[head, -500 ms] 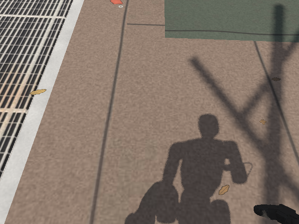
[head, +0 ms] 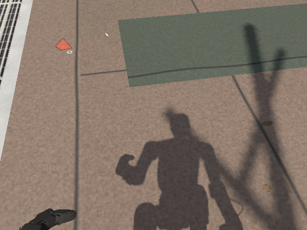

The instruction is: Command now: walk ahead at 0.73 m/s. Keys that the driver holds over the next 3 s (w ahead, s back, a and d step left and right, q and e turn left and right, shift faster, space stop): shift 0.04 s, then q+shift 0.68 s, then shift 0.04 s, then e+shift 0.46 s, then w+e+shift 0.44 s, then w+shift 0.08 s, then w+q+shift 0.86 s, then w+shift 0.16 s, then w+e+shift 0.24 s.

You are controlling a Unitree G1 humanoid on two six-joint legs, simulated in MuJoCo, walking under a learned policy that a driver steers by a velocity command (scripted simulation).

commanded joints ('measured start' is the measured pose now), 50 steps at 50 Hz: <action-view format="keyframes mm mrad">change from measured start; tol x32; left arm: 1 -132 12 -1 -89 3 -34 -29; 7 340 223 70 -5 52 -22 4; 20 -85 135 80 -7 10 47 51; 50 38 153 79 85 -13 103 18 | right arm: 1 -1 -156 -24 -42 12 -8 -17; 50 -348 -196 -60 -292 -24 130 -43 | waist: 1 16 34 140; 9 209 -141 -704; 15 34 -82 -106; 26 27 -22 -79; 29 99 436 -16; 50 90 144 -39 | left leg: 1 -306 209 -71 -138 410 111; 6 -92 210 -117 407 850 -14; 8 -629 -27 -170 1263 -387 -117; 9 -626 36 -259 1331 -349 -120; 26 -361 172 63 423 134 -10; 28 -274 302 -264 154 568 118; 30 -171 419 -630 55 342 305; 50 -271 261 -275 208 273 94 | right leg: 1 309 98 -79 -221 251 -3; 5 481 194 -60 -259 76 -44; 8 1359 -418 546 -81 840 -348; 15 447 -197 20 -454 154 -232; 23 510 -215 -177 -466 -162 -172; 29 106 143 -159 374 -847 107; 50 451 106 -36 -224 -296 25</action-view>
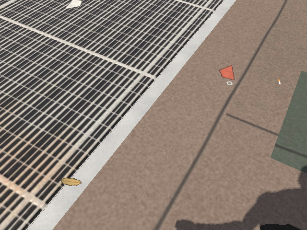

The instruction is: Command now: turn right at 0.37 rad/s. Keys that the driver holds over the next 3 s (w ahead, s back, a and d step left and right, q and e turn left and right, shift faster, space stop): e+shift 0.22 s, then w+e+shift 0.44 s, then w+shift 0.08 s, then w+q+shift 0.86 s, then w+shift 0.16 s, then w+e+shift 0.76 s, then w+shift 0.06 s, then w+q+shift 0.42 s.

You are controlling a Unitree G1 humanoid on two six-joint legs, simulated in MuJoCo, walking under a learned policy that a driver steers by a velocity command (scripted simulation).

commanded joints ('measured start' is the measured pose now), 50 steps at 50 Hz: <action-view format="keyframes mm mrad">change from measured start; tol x32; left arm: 1 -64 178 33 -99 8 -25 -6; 39 -269 1 -14 -369 -32 -79 -87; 43 364 240 94 -226 -30 -52 -24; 50 129 -29 17 -138 33 -137 -36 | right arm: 1 79 -210 -75 -23 11 -9 -18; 50 338 -85 -42 159 93 -91 18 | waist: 1 -73 48 -47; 38 -129 67 232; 44 111 -168 -488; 50 -49 -69 6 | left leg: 1 113 202 -126 -18 167 65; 7 -271 -3 -59 526 -349 -78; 15 410 67 -5 -216 -36 -55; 18 372 515 -623 -402 -566 117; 36 418 389 242 -458 146 46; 41 416 457 277 -102 1323 100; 42 270 428 281 145 1303 83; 44 -318 122 29 885 -211 27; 50 -287 307 -65 814 83 12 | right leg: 1 -9 -48 82 -133 332 -69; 5 134 -277 575 -330 427 -323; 11 227 -116 433 -231 427 -198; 16 -400 83 272 72 -410 -64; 26 -695 -79 92 646 192 -4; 37 -648 -57 -65 251 203 -103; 42 266 114 -123 -16 90 -255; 44 907 -373 751 -184 -495 -361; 50 161 -205 130 -395 -10 -155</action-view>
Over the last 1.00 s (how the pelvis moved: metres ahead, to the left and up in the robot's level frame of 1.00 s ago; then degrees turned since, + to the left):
0.35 0.03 0.00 31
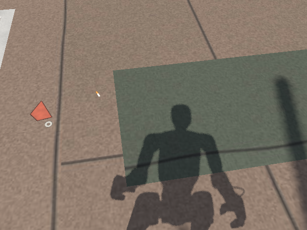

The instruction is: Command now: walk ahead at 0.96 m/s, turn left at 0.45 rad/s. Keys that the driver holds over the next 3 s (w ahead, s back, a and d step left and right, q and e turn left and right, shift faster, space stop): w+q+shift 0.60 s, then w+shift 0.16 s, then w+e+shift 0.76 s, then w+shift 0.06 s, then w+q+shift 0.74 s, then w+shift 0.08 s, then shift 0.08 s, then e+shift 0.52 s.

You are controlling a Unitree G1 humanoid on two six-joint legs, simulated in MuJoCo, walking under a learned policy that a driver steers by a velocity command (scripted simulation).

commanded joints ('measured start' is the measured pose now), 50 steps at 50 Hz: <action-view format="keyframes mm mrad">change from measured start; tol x32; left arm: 1 23 30 21 2 -1 -33 2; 34 -403 94 18 -288 -45 -59 40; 39 254 321 86 -93 -5 -61 23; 50 140 157 38 -30 -54 -22 39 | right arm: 1 48 -30 -22 -45 1 36 13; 11 -263 -52 -15 -172 -21 21 74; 17 374 -228 -105 -2 -21 102 37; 24 -70 -128 -55 -197 -50 -28 47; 39 185 75 -2 -164 -16 1 19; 50 -412 -11 35 -310 -79 -75 43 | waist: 1 -8 -117 -12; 15 -250 -193 -120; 18 -83 432 -93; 22 48 -182 -22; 37 120 143 -217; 39 51 -554 -493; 42 130 -44 -104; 50 28 -75 32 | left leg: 1 -215 94 -31 27 84 -7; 14 8 -170 323 -506 264 78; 18 662 -66 -338 -725 145 353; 21 435 84 -751 -1127 -434 332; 30 -83 -194 -262 -1083 18 187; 37 277 -100 -248 -587 647 83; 39 -288 -281 -141 111 -305 1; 40 -434 -183 -112 162 -233 18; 50 -118 -95 22 -605 70 -61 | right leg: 1 135 -259 224 -382 78 -47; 9 186 -178 -118 -493 520 36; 15 325 -265 -122 92 1557 51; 16 173 -222 -88 424 1373 31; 17 -122 14 -61 941 70 45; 18 -446 118 149 1196 -336 44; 30 -88 12 184 37 337 147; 37 260 -18 183 -51 271 34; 39 836 -391 1066 -253 -348 -219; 50 20 -141 602 -418 66 -198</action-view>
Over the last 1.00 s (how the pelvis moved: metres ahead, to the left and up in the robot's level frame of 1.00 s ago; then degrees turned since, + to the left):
0.28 -0.26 -0.01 -36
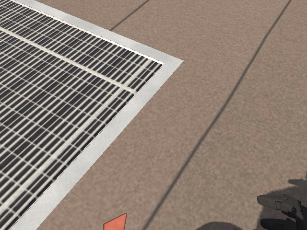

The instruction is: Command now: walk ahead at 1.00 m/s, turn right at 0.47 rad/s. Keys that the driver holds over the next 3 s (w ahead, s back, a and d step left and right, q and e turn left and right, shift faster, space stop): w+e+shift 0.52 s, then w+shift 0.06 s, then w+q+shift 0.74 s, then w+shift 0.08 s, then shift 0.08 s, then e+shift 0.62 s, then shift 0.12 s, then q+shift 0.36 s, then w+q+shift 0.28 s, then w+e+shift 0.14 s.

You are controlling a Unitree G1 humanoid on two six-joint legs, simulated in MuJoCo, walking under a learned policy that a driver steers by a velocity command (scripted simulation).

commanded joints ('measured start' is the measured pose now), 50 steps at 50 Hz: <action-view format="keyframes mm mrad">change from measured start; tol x64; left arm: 1 -188 156 29 -132 -14 -20 20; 50 -238 235 15 -96 58 0 60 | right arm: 1 -84 -37 3 -88 4 -32 18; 50 92 -134 -49 29 66 44 62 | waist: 1 -91 -68 50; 50 -143 -117 1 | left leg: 1 203 -22 13 -243 235 -39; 9 1203 403 -650 -480 -303 219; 28 503 213 278 -136 1328 33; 30 -109 -47 139 675 -299 -28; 50 58 -88 267 -247 440 71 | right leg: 1 -263 -222 289 -198 31 -181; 11 -878 -155 -15 1087 -159 14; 28 107 -33 -289 406 161 -137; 32 419 -437 655 -113 -493 -291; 50 278 -288 -372 -28 1230 65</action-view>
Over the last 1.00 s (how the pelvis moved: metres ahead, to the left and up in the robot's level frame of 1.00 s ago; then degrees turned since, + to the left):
0.87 0.20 0.02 34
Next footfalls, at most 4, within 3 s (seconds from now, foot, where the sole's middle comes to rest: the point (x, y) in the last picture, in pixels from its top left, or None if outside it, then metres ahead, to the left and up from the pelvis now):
0.16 left None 0.33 0.15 -0.78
0.58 right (226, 202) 0.64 -0.24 -0.78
1.06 left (235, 122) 1.12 -0.31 -0.78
1.50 right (267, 80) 1.49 -0.53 -0.78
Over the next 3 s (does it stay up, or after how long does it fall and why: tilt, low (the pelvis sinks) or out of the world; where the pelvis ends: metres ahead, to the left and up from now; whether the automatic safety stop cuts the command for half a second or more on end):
stays up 1.66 -0.40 0.00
